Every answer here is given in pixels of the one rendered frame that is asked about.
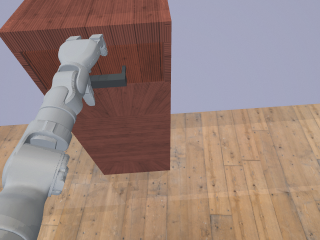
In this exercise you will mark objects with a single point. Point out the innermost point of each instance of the left robot upper arm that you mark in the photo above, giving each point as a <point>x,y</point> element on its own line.
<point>36,173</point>

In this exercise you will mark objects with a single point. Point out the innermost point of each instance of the drawer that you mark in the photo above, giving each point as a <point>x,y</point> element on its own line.
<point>143,61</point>

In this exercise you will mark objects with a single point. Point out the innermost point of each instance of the cabinet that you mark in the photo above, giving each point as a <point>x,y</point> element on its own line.
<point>128,130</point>

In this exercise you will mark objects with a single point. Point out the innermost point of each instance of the robot left hand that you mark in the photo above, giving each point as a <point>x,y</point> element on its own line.
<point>85,52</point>

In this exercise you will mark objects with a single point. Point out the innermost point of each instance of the left robot forearm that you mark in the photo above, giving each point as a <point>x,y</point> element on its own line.
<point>57,115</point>

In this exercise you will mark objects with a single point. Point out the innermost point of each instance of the handle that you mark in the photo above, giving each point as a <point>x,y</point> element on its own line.
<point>109,80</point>

